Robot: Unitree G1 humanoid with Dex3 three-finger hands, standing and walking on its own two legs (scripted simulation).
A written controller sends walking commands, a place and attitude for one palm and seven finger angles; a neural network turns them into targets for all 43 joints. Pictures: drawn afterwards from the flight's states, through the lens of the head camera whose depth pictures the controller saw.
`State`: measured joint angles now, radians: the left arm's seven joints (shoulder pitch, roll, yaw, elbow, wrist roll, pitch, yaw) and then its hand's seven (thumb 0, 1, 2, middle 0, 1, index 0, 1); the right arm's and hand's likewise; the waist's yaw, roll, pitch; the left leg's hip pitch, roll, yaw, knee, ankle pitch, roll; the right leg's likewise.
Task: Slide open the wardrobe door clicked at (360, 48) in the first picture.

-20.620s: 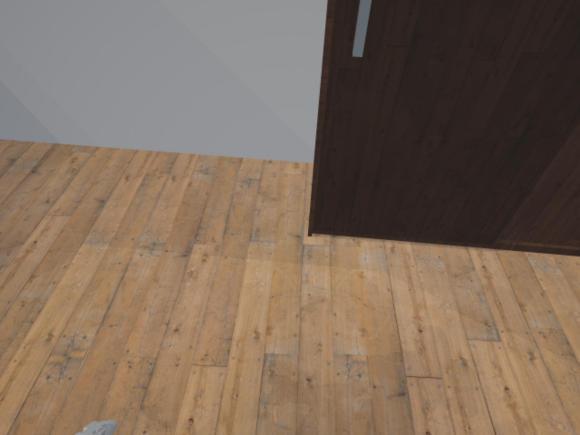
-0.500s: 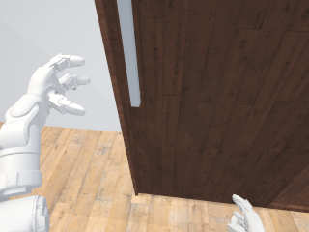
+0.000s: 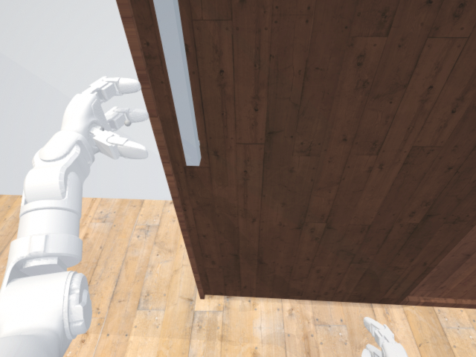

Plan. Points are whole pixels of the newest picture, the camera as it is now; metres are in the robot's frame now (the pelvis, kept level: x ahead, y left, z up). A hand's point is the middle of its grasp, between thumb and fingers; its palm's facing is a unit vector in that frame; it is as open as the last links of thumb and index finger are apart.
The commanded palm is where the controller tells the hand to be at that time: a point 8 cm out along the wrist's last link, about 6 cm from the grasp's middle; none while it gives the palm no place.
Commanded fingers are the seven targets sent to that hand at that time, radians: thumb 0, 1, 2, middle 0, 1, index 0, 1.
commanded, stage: move the hooked fingers beside the handle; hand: left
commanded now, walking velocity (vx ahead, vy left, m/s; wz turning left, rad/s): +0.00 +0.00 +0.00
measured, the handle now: (183, 82) +0.50 +0.13 +0.24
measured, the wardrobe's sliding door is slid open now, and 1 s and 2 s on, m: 0.00 0.00 0.00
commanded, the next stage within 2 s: none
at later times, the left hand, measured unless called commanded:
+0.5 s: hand (156, 102) +0.44 +0.16 +0.24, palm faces -0.02 -1.00 +0.00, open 14.0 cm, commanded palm +0.41 +0.23 +0.22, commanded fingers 0.00 -0.50 0.30 -0.30 -1.20 -0.30 -1.20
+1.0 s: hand (153, 115) +0.43 +0.17 +0.22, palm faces +0.02 -1.00 -0.01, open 14.0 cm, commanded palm +0.41 +0.22 +0.22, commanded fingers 0.00 -0.50 0.30 -0.30 -1.20 -0.30 -1.20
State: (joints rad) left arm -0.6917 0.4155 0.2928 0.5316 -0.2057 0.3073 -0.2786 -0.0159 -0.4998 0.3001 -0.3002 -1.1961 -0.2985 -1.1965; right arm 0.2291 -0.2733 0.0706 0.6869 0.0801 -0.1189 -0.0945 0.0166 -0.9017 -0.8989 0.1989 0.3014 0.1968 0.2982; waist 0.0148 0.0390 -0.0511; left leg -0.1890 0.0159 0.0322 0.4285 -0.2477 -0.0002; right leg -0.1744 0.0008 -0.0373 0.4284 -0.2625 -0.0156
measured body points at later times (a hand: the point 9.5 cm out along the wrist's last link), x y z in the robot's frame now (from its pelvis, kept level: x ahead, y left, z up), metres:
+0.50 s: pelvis +0.00 +0.01 +0.00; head -0.01 -0.01 +0.45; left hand +0.43 +0.22 +0.24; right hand +0.11 -0.24 -0.11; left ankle -0.01 +0.12 -0.74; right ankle -0.02 -0.11 -0.74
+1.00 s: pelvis -0.01 +0.00 +0.00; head -0.02 -0.01 +0.45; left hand +0.42 +0.23 +0.22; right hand +0.12 -0.26 -0.10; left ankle -0.01 +0.12 -0.74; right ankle -0.02 -0.11 -0.74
